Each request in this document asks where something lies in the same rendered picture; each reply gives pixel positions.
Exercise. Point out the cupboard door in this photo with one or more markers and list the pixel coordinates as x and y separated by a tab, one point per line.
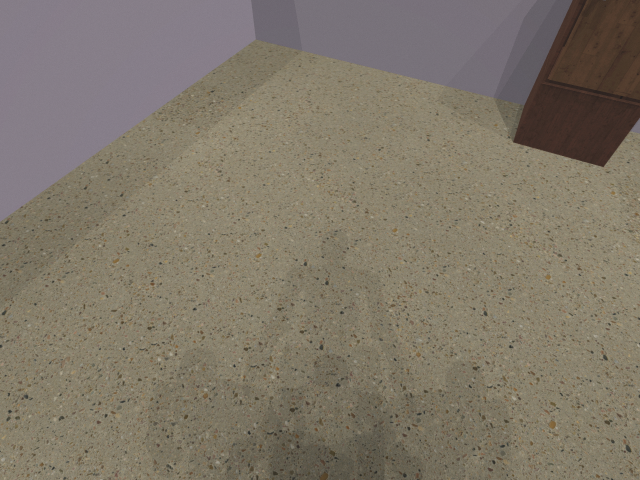
603	50

